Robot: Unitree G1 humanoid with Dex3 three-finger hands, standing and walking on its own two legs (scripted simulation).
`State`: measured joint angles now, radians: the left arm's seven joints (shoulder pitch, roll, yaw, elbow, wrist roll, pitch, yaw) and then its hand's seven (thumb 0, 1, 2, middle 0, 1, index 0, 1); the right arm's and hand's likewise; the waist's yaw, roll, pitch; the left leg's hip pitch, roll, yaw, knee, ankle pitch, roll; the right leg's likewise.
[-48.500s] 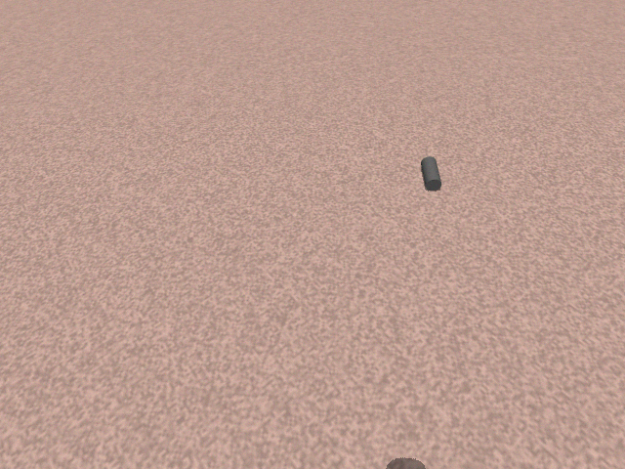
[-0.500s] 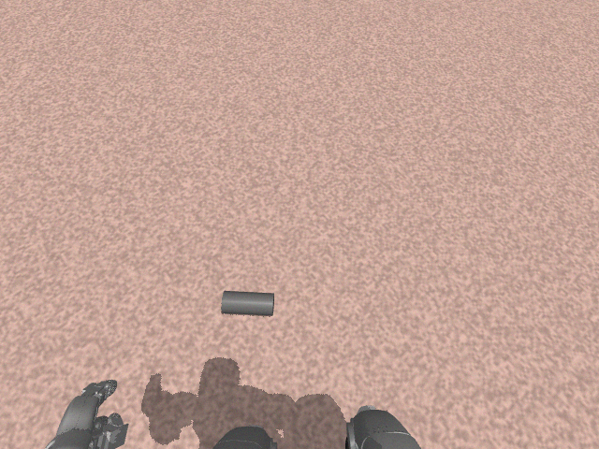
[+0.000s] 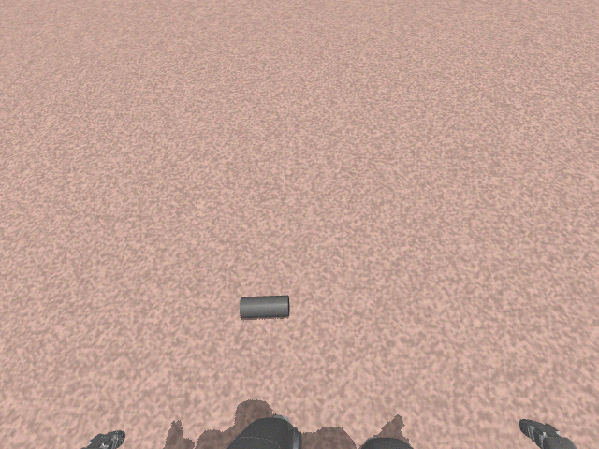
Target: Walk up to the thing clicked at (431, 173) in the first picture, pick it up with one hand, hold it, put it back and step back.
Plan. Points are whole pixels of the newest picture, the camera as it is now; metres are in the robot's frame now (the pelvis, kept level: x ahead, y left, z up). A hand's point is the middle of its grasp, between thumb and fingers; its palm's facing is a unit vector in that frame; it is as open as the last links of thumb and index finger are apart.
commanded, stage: step back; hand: left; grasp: from above
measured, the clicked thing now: (265, 306) +0.59 +0.20 -0.73
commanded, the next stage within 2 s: none
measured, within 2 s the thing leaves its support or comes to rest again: neither
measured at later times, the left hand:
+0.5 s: hand out of the picture -0.04 +0.29 -0.15, palm faces +0.06 -0.94 -0.33, open 7.4 cm
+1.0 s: hand out of the picture -0.19 +0.25 -0.12, palm faces +0.02 -0.90 -0.43, open 7.4 cm
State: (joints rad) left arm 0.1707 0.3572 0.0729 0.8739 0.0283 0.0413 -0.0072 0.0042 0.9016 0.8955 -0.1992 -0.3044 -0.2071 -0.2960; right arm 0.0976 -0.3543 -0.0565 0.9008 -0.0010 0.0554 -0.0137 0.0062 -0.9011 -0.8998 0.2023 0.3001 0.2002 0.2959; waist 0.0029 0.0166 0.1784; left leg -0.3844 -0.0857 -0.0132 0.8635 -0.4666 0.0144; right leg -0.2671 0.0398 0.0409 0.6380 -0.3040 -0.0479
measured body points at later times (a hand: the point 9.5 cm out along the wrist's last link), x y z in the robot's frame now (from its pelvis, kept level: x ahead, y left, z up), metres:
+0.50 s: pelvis -0.14 +0.02 +0.01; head -0.09 +0.06 +0.46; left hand -0.05 +0.34 -0.12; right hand -0.03 -0.28 -0.09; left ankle -0.12 +0.13 -0.73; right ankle -0.17 -0.14 -0.62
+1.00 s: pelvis -0.30 -0.02 +0.00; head -0.25 -0.04 +0.45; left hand -0.19 +0.29 -0.09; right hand -0.22 -0.34 -0.13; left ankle -0.35 +0.10 -0.68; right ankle -0.24 -0.13 -0.73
